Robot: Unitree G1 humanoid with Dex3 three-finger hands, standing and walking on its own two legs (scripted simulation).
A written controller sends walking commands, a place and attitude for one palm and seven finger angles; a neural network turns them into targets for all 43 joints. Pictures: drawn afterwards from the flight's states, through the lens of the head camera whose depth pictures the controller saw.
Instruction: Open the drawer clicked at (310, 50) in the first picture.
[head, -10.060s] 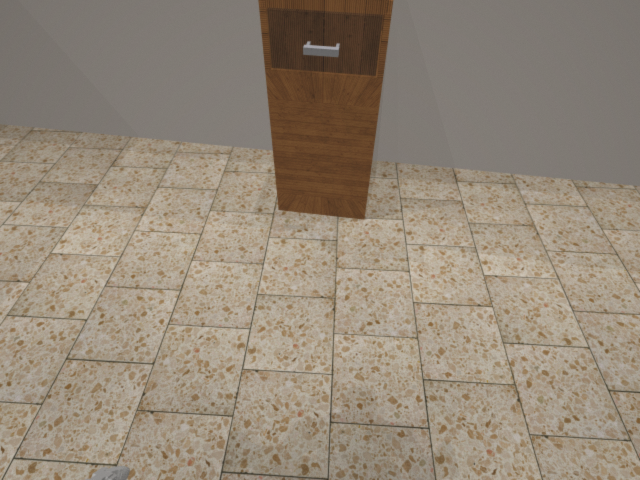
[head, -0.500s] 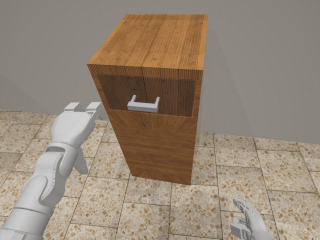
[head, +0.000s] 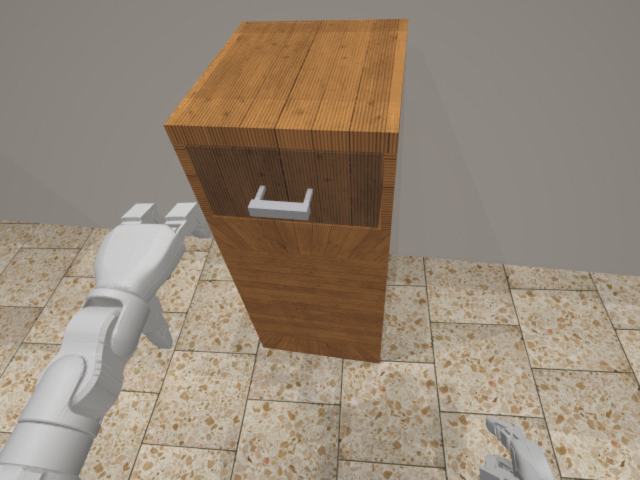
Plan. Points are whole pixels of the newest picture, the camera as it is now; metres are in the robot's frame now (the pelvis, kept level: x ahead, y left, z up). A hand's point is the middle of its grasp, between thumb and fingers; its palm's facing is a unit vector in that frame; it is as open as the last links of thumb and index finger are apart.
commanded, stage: move the hooked fingers above the handle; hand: left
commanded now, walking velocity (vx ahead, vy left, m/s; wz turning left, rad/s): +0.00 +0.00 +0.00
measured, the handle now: (282, 201) +0.57 +0.16 -0.02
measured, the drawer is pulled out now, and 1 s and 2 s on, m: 0.00 0.00 0.00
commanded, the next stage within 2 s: none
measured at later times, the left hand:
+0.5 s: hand (213, 250) +0.37 +0.20 +0.08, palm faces +0.00 -0.04 -1.00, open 13.8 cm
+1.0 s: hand (242, 226) +0.43 +0.19 +0.06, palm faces -0.03 -0.02 -1.00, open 13.8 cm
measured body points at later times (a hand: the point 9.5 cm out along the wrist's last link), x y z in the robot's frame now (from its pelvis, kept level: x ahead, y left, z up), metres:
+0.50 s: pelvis +0.00 -0.01 +0.00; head +0.03 -0.04 +0.44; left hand +0.37 +0.20 +0.13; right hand +0.14 -0.25 -0.13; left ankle -0.02 +0.09 -0.74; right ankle +0.03 -0.11 -0.74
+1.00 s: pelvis +0.01 -0.01 -0.01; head +0.06 -0.04 +0.44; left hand +0.43 +0.19 +0.11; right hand +0.11 -0.27 -0.15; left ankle -0.02 +0.09 -0.74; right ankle +0.03 -0.11 -0.74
